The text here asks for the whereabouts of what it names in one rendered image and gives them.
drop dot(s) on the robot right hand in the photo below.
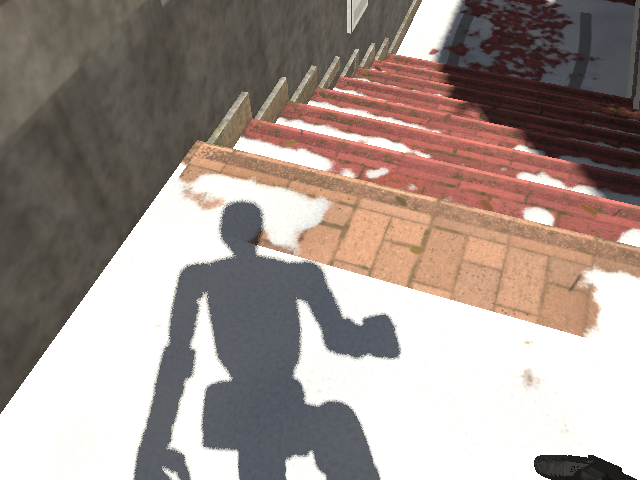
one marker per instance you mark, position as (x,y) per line
(563,467)

